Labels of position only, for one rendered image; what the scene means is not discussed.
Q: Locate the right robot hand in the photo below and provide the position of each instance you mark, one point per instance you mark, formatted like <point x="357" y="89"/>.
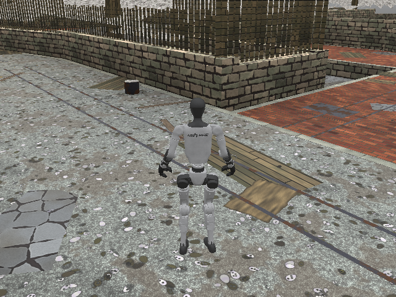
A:
<point x="232" y="170"/>

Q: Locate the robot left forearm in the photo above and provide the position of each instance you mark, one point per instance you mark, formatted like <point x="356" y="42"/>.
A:
<point x="164" y="163"/>

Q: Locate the left robot hand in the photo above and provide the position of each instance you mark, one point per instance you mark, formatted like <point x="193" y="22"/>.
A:
<point x="160" y="170"/>

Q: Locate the robot left upper arm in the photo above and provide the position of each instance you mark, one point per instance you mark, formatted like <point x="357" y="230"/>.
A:
<point x="178" y="131"/>

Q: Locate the robot right forearm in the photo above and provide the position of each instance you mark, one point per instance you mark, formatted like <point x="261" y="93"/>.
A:
<point x="228" y="160"/>

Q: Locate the robot right shin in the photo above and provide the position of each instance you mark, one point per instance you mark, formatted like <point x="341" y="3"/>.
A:
<point x="210" y="224"/>

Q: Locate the robot right foot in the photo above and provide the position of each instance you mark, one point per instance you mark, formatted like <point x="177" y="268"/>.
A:
<point x="211" y="247"/>

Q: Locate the robot right upper arm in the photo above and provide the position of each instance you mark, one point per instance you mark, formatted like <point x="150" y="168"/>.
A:
<point x="217" y="130"/>

